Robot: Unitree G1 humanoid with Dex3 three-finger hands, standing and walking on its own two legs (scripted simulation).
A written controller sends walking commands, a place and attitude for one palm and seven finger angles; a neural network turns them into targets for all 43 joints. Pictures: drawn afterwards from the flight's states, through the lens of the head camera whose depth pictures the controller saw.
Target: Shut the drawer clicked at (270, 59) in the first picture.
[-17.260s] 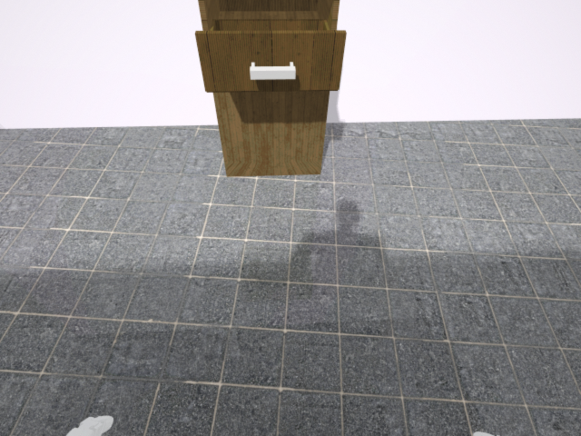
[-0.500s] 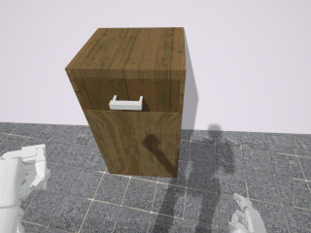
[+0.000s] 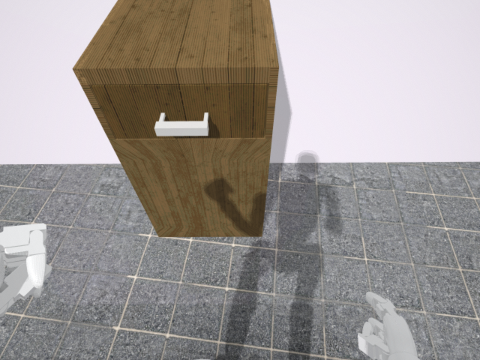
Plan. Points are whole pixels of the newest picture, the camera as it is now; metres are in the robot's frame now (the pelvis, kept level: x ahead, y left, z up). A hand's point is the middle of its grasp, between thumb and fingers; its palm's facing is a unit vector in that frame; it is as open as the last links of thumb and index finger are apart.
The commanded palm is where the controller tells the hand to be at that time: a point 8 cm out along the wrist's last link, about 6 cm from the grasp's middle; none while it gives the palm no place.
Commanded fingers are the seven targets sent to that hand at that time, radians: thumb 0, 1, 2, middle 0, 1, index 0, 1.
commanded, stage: step back with the hand held close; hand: left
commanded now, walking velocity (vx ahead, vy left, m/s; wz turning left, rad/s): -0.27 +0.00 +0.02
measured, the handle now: (183, 122) +0.67 +0.20 -0.04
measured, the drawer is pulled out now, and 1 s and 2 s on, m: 0.00 0.00 0.00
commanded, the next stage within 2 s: stop stepping back and stand still in 0.76 s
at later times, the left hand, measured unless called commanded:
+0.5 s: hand out of the picture +0.11 +0.26 +0.16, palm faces +0.40 -0.79 -0.46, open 3.3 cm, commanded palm +0.04 +0.30 +0.18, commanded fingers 0.00 0.90 0.90 -1.40 -1.60 -1.40 -1.60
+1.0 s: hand out of the picture +0.00 +0.25 +0.17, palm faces +0.26 -0.84 -0.47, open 3.3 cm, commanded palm -0.06 +0.30 +0.18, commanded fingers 0.00 0.90 0.90 -1.40 -1.60 -1.40 -1.60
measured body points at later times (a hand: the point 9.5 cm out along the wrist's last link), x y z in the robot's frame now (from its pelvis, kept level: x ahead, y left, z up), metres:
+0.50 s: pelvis -0.08 +0.01 -0.02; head -0.06 +0.02 +0.43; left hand +0.08 +0.30 +0.19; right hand +0.11 -0.22 -0.09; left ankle +0.07 +0.09 -0.74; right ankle -0.03 -0.13 -0.73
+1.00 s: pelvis -0.20 +0.02 +0.00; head -0.17 +0.05 +0.45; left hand -0.02 +0.30 +0.19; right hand -0.02 -0.21 -0.07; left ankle -0.05 +0.10 -0.74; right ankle -0.25 -0.09 -0.70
